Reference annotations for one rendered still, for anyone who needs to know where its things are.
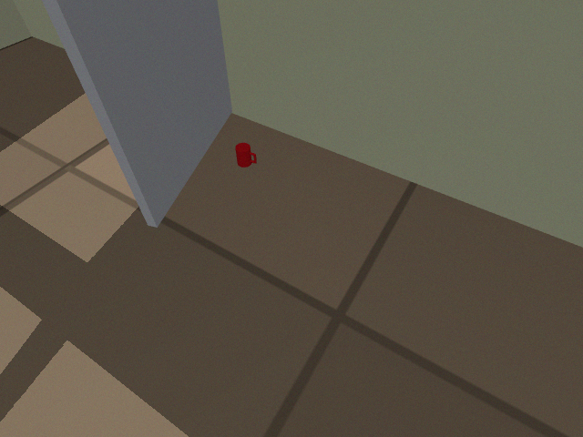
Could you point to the mug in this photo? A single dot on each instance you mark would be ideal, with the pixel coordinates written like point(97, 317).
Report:
point(243, 153)

